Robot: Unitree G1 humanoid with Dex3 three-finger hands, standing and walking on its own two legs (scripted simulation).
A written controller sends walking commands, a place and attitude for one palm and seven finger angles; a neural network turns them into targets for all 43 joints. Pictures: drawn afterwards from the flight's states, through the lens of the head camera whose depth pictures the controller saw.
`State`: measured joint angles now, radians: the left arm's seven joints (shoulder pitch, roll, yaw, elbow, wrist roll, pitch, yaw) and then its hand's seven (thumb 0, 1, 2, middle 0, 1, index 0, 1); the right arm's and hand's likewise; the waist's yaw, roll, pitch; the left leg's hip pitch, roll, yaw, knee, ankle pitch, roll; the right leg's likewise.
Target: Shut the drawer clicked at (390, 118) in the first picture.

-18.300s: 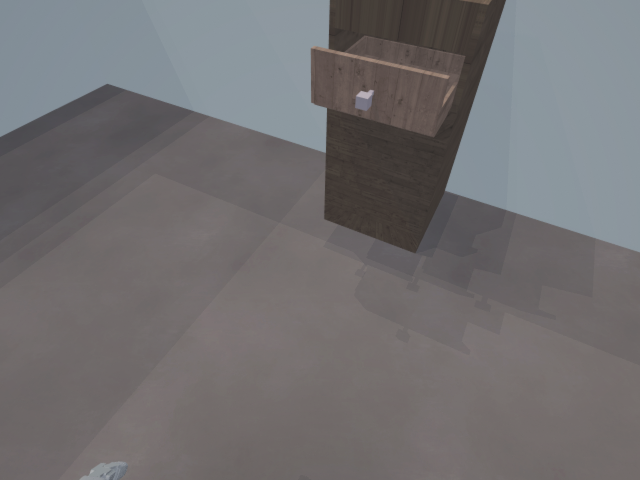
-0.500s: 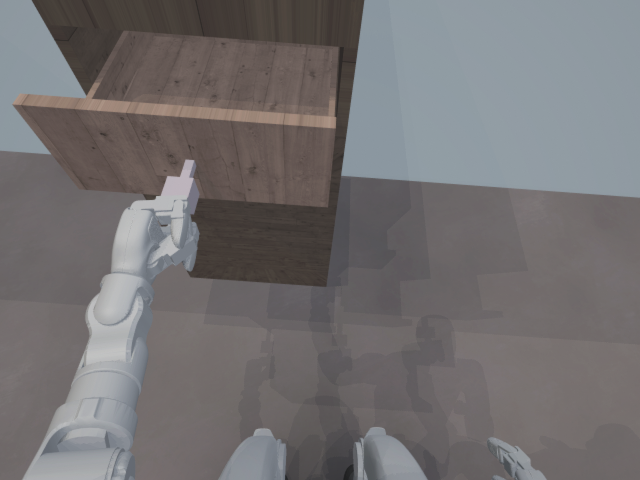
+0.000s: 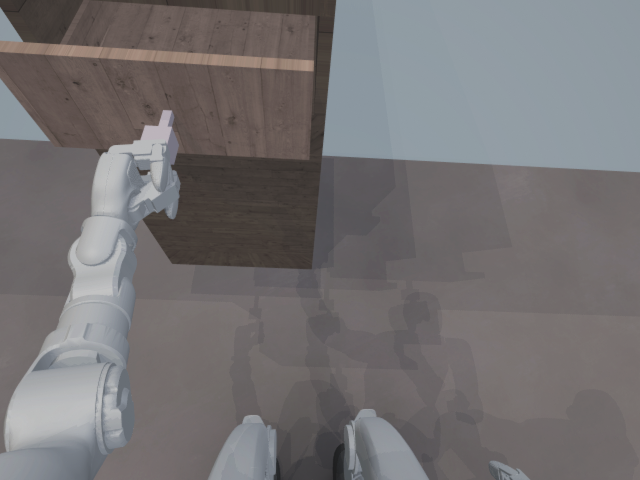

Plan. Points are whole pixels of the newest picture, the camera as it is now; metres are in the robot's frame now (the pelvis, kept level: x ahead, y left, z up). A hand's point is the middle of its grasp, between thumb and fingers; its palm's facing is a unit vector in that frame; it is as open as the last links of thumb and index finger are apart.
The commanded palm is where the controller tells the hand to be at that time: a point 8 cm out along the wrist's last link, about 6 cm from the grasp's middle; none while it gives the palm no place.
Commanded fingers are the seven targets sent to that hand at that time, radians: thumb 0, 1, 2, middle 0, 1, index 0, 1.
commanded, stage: push the drawer shut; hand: left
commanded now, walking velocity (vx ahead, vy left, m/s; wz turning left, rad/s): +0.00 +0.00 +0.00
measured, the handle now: (162, 134) +0.54 +0.20 +0.05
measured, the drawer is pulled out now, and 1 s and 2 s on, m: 0.10 0.00 0.00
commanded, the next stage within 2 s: pull the fist back off the drawer in 1.32 s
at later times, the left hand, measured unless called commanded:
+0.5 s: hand (178, 147) +0.52 +0.17 +0.05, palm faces -0.06 -1.00 -0.02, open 3.2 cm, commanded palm +0.52 +0.21 +0.06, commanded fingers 0.00 0.90 0.90 -1.40 -1.60 -1.40 -1.60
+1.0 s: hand (181, 123) +0.57 +0.18 +0.05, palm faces -0.05 -1.00 -0.02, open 3.1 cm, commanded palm +0.57 +0.19 +0.06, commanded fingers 0.00 0.90 0.90 -1.40 -1.60 -1.40 -1.60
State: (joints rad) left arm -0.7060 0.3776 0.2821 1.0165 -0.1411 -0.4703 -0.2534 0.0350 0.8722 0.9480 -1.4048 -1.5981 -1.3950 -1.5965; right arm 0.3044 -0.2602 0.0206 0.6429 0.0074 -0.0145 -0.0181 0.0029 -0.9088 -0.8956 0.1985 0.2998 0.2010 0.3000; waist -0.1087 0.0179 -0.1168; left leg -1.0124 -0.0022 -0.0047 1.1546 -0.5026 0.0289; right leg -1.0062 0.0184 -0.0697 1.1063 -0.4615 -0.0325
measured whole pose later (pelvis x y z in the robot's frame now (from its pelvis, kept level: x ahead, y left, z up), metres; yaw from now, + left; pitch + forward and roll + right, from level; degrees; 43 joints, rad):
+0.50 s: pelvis +0.00 +0.01 -0.01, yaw -1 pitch +25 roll -3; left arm -0.92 0.49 0.37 1.17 -0.09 -0.44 -0.26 0.03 0.83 0.92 -1.40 -1.60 -1.39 -1.60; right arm 0.36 -0.27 0.03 0.64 -0.02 0.02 0.00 0.00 -0.91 -0.90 0.20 0.30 0.20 0.30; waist -0.18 0.03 -0.11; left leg -1.11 0.01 0.00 1.19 -0.52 0.04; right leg -1.09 0.03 -0.07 1.12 -0.46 -0.02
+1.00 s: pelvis +0.00 +0.02 -0.02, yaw -1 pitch +28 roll -5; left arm -1.11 0.56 0.38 1.27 -0.02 -0.39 -0.21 0.01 0.75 0.94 -1.40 -1.60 -1.39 -1.60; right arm 0.40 -0.26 0.06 0.65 -0.05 0.05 0.02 0.00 -0.91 -0.90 0.20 0.30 0.20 0.30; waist -0.23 0.05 -0.10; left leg -1.20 0.01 -0.03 1.23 -0.53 0.05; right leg -1.16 0.03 -0.09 1.13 -0.46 -0.01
